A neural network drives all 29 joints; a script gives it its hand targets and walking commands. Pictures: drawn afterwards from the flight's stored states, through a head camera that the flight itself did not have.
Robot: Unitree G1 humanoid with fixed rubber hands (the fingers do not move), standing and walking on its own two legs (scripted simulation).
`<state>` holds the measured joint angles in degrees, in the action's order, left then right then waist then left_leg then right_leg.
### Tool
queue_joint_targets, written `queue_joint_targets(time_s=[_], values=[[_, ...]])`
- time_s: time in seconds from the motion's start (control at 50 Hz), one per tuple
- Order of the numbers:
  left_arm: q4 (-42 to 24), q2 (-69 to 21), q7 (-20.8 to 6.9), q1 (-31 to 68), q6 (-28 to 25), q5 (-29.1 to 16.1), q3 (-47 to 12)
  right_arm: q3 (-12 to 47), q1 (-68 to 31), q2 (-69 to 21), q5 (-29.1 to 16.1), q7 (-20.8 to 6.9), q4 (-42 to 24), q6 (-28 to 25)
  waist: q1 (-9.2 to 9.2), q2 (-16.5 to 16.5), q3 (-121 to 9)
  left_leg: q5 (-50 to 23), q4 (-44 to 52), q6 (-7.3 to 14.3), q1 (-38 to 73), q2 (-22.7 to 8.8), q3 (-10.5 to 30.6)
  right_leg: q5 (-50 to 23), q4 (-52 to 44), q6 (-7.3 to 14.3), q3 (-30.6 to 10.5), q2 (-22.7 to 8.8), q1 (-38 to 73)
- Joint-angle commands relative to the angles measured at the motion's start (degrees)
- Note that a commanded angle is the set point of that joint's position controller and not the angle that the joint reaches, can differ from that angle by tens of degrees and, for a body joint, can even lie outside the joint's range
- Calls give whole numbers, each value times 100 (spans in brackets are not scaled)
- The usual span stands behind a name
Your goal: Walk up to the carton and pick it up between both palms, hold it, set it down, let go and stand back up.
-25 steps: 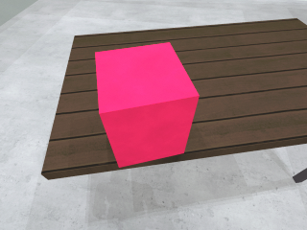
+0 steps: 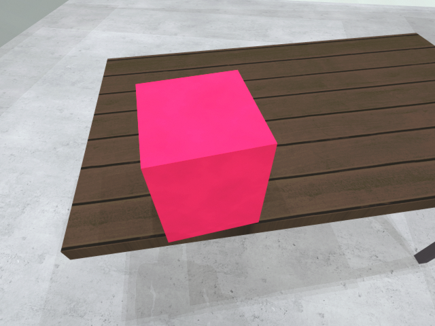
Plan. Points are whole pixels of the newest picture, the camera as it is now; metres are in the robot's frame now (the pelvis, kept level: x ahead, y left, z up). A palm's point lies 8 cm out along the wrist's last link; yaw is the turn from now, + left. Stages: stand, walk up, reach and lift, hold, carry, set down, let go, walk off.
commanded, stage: stand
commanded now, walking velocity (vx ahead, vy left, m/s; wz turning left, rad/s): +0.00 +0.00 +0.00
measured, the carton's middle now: (202, 158) +0.41 +0.06 +0.07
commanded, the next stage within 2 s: walk up in 0.62 s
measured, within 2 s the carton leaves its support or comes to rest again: neither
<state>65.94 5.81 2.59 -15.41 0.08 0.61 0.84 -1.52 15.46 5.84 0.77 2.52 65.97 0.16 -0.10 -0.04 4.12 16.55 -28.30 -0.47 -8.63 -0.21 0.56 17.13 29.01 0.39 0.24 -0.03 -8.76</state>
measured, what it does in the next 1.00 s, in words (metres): stands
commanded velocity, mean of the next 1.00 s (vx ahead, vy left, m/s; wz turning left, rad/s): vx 0.00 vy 0.00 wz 0.00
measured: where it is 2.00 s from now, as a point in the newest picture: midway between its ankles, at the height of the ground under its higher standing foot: outside the picture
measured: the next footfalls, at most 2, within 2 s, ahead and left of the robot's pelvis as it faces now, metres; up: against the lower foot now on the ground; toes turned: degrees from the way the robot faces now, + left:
left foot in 1.26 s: +0.00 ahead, +0.05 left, +0.00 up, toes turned +13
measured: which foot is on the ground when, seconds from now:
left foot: down 0.00-1.00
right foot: down 0.00-1.00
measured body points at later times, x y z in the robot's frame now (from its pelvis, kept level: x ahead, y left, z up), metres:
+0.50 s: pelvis +0.00 +0.00 +0.00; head +0.01 -0.01 +0.45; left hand -0.02 +0.19 -0.16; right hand -0.02 -0.20 -0.17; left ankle -0.01 +0.13 -0.74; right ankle -0.01 -0.11 -0.74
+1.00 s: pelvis -0.02 -0.03 -0.02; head +0.02 -0.03 +0.43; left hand +0.02 +0.23 -0.17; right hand +0.01 -0.27 -0.18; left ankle -0.01 +0.13 -0.74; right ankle -0.01 -0.12 -0.74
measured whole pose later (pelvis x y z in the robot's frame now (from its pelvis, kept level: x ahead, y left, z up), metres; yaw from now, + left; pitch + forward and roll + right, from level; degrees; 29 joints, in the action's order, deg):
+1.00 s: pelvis -0.02 -0.03 -0.02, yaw +4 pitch -2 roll +0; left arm 58.8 12.4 2.8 -10.9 1.9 2.7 2.9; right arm -2.0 14.9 9.0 2.6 4.3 59.1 -0.2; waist -1.2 -0.7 6.7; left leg 20.3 -40.3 -2.7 -18.4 -0.7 5.1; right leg 21.9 41.4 2.2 3.9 0.8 -17.2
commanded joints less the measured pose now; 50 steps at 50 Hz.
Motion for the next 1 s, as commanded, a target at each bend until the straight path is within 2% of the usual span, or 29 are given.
queue_joint_targets(time_s=[0.0,0.3,0.78,0.8,0.82,0.88,0.9,0.92,0.94,0.96,0.98], values=[[-63,498,37,-330,-66,2,74,-67,359,471,1,43,-67,-56,-4,-13,191,-1024,646,259,-169,-370,345,-1080,-688,185,-436,-403,-250],[138,361,56,-473,-48,8,33,-5,477,344,3,66,139,-33,-3,-11,299,-969,709,212,-189,-384,326,-1041,-785,178,-442,-406,-247],[97,328,31,-580,-77,13,35,54,539,314,-6,57,198,-21,18,20,283,-1061,668,136,-160,-410,306,-1094,-892,205,-441,-400,-236],[-313,1623,101,180,-31,163,374,-82,373,988,214,146,-376,-155,-206,-181,610,-2099,212,379,-621,-704,682,-1211,-191,219,-100,-348,-268],[-398,1387,100,78,-6,174,347,-160,410,1231,194,186,-401,-215,-101,135,-39,-2392,167,589,-294,-917,975,-1102,214,178,-59,-348,-390],[-711,912,97,164,104,251,235,-289,431,1399,144,244,-692,-205,-143,745,-186,-2319,408,1289,-409,-1660,2243,128,1204,-27,58,-115,-959],[-797,898,89,95,122,273,234,-296,330,1416,162,251,-831,-187,-109,936,-135,-2250,426,1440,-577,-1810,2539,741,1447,-23,-4,-117,-1050],[-857,882,70,-11,138,267,239,-299,190,1452,189,268,-962,-160,-39,1032,-110,-2195,339,1486,-727,-1862,2664,1033,1557,-5,-93,-177,-1099],[-923,907,42,-111,141,243,242,-284,31,1466,208,269,-1091,-135,56,982,-164,-2178,164,1380,-947,-1766,2611,847,1362,26,-135,-238,-937],[-1013,970,15,-203,127,209,253,-248,-151,1467,211,245,-1214,-106,190,810,-232,-2037,-74,1152,-1309,-1520,2373,305,925,74,-153,-295,-588],[-1124,1144,-7,-238,117,174,298,-212,-288,1397,196,210,-1336,-67,272,332,-247,-1608,-564,787,-1659,-956,1745,-391,321,116,-360,-512,-296]])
